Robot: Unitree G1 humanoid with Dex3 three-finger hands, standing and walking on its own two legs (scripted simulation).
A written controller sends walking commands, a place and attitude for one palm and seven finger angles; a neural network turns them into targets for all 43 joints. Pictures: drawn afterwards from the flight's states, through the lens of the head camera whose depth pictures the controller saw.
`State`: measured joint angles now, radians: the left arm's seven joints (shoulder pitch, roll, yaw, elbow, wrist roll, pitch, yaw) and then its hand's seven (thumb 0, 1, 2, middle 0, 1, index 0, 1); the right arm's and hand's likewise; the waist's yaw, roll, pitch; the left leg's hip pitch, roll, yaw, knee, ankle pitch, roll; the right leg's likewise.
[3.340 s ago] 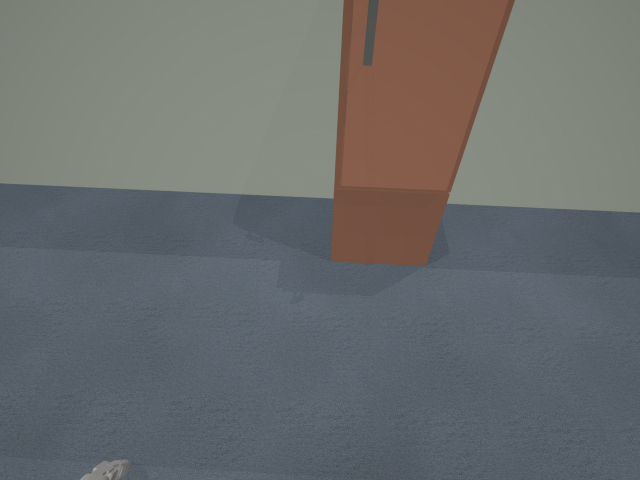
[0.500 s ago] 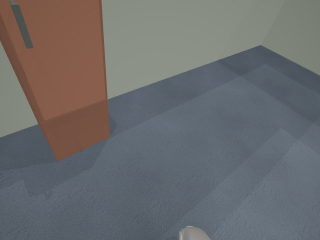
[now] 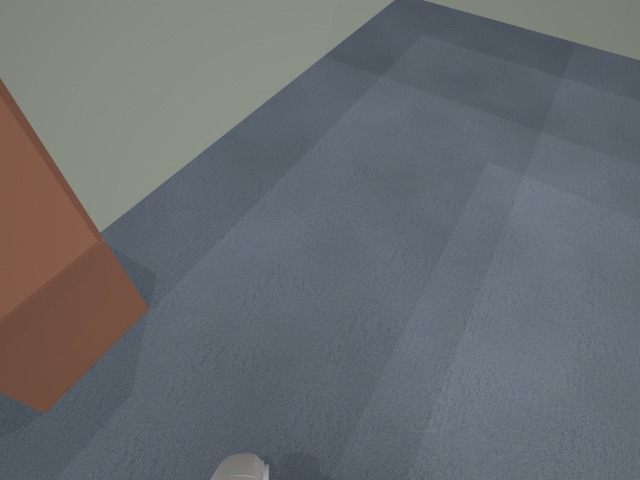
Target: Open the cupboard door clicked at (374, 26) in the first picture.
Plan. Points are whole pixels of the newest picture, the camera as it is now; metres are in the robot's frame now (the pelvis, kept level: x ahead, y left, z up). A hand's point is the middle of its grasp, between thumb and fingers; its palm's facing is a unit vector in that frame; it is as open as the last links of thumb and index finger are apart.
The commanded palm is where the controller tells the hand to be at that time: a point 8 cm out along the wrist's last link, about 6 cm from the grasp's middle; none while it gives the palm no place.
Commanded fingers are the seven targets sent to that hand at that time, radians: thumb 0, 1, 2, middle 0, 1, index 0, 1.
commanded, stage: walk to a spot facing it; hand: left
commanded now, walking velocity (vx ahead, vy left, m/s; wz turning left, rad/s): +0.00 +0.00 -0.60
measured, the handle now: out of the picture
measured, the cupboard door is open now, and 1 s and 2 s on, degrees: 0 0 0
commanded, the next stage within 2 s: turn to face it in 2.00 s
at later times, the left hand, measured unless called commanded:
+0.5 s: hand (141, 416) +0.21 +0.27 -0.15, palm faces -0.24 -0.94 -0.24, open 7.4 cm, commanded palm none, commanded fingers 0.00 0.90 0.90 -0.20 -0.30 -0.20 -0.30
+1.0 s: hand (205, 385) +0.27 +0.19 -0.16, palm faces -0.54 -0.81 -0.22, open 7.4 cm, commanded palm none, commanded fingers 0.00 0.90 0.90 -0.20 -0.30 -0.20 -0.30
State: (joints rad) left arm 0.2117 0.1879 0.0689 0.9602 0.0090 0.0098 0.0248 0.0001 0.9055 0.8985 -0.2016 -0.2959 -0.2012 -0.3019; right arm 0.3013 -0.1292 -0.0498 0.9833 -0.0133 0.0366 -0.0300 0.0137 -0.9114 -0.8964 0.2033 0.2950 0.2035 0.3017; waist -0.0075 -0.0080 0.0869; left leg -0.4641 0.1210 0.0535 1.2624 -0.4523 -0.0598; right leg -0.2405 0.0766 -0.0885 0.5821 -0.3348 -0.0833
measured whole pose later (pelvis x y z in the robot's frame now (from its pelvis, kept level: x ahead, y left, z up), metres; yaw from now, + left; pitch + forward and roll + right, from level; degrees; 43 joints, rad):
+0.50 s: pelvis +0.07 +0.08 +0.01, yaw -19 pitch +0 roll -1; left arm 0.19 0.26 0.11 0.88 0.01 0.07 -0.03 0.00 0.91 0.90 -0.20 -0.30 -0.20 -0.30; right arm 0.18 -0.18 -0.04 0.89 -0.03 0.01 -0.01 0.01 -0.91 -0.90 0.21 0.30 0.21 0.30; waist 0.02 -0.01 0.09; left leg -0.25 0.18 0.24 0.54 -0.27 -0.03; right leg -0.46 -0.05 -0.07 1.02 -0.46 0.05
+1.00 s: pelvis +0.08 +0.08 +0.01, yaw -37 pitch +1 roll -1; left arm 0.18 0.21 0.07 0.90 0.02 0.04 0.00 0.00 0.90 0.90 -0.20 -0.30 -0.20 -0.30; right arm 0.14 -0.21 -0.05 0.89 -0.01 0.05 -0.02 0.01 -0.91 -0.90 0.20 0.29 0.20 0.30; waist 0.02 -0.01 0.07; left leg -0.40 0.06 0.04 0.79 -0.41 -0.08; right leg -0.33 0.07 0.08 0.54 -0.23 -0.03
